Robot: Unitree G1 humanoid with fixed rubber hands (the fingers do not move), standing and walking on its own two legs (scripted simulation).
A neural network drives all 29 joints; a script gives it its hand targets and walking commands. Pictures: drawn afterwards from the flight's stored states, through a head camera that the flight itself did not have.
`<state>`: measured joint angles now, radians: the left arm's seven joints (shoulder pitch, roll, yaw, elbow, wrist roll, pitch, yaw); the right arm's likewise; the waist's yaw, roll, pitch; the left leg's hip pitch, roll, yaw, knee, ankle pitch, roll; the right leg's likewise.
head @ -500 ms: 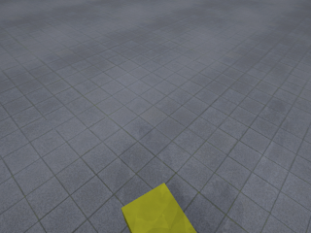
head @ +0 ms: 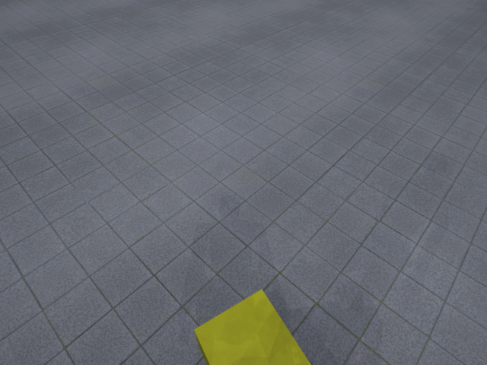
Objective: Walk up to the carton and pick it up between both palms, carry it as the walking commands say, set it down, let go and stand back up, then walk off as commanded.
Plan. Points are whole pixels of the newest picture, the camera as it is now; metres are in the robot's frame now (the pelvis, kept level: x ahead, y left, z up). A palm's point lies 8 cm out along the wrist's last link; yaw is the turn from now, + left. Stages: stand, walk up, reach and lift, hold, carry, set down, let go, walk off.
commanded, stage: stand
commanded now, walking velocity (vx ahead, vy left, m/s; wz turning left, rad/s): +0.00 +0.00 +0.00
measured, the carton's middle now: (250, 357) +0.29 -0.04 -0.67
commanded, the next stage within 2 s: none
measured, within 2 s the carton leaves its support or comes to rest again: neither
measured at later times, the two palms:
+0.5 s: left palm out of the picture -0.05 +0.20 -0.15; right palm out of the picture -0.04 -0.21 -0.15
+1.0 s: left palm out of the picture +0.02 +0.27 -0.13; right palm out of the picture +0.03 -0.29 -0.12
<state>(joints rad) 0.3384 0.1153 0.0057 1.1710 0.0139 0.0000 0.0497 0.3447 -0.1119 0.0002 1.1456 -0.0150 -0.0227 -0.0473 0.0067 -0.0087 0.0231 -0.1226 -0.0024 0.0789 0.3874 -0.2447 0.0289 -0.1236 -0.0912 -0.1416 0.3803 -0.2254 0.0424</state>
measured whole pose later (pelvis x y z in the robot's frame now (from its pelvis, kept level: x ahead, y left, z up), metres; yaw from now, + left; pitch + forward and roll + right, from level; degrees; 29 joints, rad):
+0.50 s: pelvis +0.00 +0.00 +0.00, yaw +0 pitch -1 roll +0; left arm 0.37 0.10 0.01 1.15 0.02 0.00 0.05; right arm 0.36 -0.11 -0.01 1.12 -0.01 -0.02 -0.05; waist 0.01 -0.01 0.02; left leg -0.13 0.00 0.08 0.40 -0.25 0.03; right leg -0.13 -0.09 -0.14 0.39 -0.23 0.04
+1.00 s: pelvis -0.01 -0.01 +0.00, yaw +0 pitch -2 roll +0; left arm 0.24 0.29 0.03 1.05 0.02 -0.02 0.03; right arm 0.24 -0.29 -0.02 1.03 -0.02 -0.03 -0.03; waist 0.00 0.00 0.05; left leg -0.13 0.01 0.07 0.40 -0.23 0.02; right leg -0.12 -0.08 -0.15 0.38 -0.22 0.03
